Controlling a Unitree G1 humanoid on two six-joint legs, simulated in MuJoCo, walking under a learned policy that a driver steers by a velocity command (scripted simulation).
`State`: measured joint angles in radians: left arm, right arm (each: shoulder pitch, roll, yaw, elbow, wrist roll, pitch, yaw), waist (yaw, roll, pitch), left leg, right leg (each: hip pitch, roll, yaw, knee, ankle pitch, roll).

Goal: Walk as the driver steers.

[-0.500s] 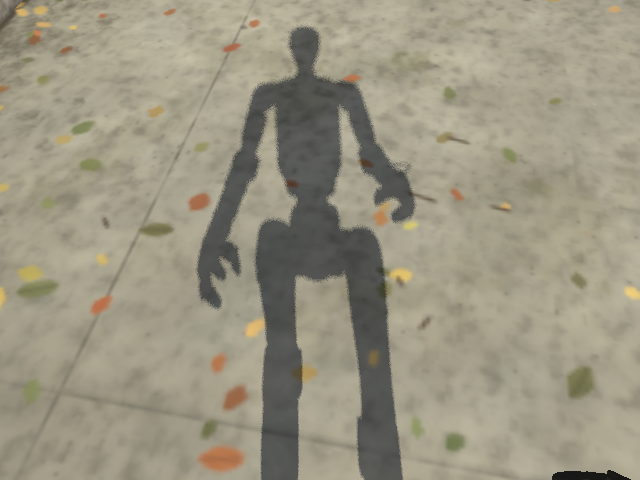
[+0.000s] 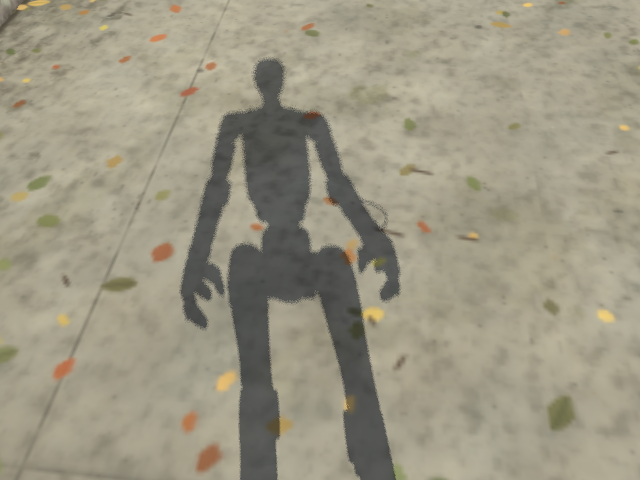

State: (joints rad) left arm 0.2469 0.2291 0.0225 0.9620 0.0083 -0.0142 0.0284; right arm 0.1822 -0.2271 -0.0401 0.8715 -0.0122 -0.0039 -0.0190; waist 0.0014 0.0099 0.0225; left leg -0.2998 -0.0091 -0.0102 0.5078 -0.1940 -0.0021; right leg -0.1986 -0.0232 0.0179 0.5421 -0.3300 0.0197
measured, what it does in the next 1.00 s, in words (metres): stands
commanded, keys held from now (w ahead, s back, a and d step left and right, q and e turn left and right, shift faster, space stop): no key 0.78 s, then w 0.22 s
